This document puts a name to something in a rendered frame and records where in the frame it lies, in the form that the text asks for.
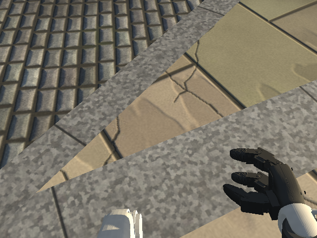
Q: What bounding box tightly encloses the left robot thigh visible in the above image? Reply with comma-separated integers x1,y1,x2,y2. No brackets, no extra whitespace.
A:
97,208,143,238

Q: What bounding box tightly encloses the right robot forearm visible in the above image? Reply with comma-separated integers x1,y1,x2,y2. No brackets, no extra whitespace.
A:
277,203,317,238

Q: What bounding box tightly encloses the right robot hand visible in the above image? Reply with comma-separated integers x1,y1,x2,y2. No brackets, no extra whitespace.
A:
223,147,306,220

